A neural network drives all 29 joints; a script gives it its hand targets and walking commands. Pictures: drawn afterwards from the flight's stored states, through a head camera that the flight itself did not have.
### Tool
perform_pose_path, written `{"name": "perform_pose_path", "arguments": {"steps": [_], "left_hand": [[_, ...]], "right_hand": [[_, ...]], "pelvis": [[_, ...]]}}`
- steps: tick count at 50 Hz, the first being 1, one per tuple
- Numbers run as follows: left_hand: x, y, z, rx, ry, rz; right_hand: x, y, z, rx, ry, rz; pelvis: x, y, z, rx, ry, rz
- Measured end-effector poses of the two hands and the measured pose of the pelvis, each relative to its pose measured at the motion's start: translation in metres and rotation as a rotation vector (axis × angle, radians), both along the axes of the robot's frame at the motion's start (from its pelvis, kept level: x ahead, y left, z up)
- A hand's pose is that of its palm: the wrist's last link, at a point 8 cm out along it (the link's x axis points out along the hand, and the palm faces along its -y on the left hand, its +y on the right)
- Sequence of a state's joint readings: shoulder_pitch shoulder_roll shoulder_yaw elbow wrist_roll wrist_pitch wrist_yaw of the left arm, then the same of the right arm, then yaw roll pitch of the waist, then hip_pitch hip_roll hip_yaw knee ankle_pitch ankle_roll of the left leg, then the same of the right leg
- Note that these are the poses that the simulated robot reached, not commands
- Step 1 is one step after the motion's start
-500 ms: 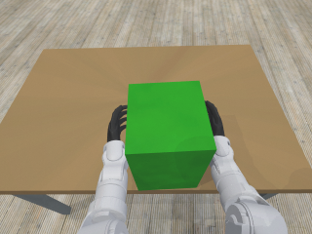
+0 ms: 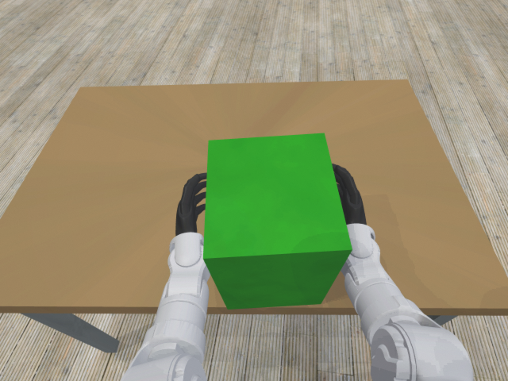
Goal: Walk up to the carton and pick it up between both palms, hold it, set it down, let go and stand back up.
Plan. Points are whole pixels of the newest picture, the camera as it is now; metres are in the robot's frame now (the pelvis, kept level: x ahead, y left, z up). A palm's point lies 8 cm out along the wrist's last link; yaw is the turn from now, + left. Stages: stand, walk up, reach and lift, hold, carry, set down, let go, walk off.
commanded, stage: reach and lift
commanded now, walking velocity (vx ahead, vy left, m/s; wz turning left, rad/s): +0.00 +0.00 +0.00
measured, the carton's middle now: (270, 230) +0.36 +0.00 +0.01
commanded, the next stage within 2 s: none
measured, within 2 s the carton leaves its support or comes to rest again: neither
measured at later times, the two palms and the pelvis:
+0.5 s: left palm (190, 215) +0.38 +0.13 +0.04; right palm (350, 206) +0.38 -0.13 +0.04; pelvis +0.00 +0.00 +0.00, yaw +0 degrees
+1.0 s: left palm (155, 173) +0.37 +0.16 +0.16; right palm (353, 166) +0.37 -0.11 +0.15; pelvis +0.00 +0.02 +0.00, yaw +3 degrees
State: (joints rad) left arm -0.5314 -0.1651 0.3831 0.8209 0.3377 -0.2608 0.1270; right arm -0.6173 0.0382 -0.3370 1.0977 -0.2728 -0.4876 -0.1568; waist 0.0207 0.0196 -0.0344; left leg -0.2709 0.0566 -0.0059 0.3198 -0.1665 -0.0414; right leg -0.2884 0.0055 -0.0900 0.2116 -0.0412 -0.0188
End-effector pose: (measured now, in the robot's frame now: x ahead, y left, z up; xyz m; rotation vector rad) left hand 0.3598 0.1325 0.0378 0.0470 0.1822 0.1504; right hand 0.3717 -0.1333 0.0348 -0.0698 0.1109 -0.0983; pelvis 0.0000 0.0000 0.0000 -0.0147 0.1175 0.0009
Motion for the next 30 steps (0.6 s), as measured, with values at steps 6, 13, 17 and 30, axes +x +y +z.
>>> {"name": "perform_pose_path", "arguments": {"steps": [6, 13, 17, 30], "left_hand": [[-0.005, 0.001, 0.005, -0.007, -0.049, 0.006], [0.001, -0.002, 0.011, -0.007, -0.058, -0.012], [0.006, -0.003, 0.007, -0.009, -0.024, -0.024], [0.024, 0.002, 0.016, -0.029, -0.032, -0.023]], "right_hand": [[-0.003, 0.001, 0.010, -0.011, -0.049, 0.008], [-0.002, -0.002, 0.021, -0.025, -0.059, -0.006], [0.001, -0.003, 0.018, -0.021, -0.024, -0.018], [0.017, 0.002, 0.017, 0.040, -0.034, -0.026]], "pelvis": [[-0.012, -0.003, -0.001, 0.006, 0.013, 0.004], [-0.020, -0.005, -0.002, 0.014, 0.022, -0.002], [-0.017, -0.006, -0.001, 0.016, 0.027, -0.007], [0.010, 0.005, -0.001, -0.008, 0.051, 0.005]]}}
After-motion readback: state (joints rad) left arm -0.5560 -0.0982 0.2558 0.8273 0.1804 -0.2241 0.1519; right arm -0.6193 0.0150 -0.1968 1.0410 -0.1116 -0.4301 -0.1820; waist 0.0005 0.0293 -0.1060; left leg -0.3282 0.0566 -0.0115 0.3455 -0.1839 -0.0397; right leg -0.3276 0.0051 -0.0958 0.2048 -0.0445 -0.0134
